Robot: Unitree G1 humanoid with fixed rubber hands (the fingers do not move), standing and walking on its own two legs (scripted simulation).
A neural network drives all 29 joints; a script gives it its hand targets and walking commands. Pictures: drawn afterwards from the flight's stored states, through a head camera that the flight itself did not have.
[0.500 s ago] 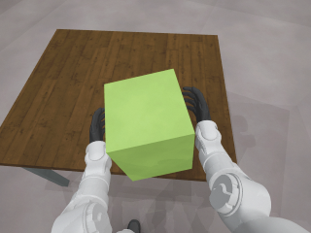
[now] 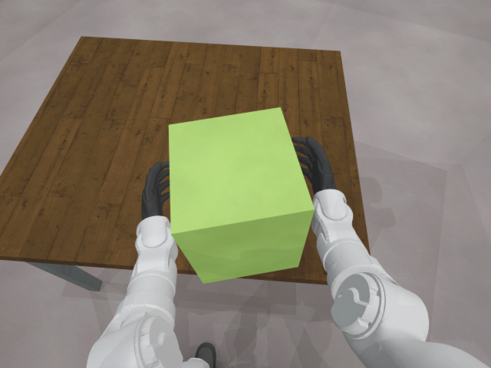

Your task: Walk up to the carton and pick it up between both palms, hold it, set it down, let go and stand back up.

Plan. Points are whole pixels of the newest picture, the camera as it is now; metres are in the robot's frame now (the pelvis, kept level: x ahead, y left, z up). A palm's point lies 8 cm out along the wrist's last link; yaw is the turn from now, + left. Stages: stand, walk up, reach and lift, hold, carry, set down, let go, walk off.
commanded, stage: set down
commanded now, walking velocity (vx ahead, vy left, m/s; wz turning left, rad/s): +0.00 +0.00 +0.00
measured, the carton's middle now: (239, 202) +0.40 +0.07 -0.05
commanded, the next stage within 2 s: none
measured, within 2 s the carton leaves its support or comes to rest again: rests again in 0.18 s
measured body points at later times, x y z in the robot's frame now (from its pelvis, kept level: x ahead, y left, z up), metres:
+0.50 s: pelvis -0.01 +0.00 -0.01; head +0.10 +0.01 +0.43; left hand +0.36 +0.21 -0.02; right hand +0.44 -0.08 +0.00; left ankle +0.04 +0.14 -0.74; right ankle -0.03 -0.11 -0.74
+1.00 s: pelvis -0.01 +0.01 -0.02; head +0.09 +0.02 +0.42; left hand +0.37 +0.21 -0.02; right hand +0.44 -0.08 +0.00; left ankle +0.04 +0.14 -0.74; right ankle -0.03 -0.11 -0.74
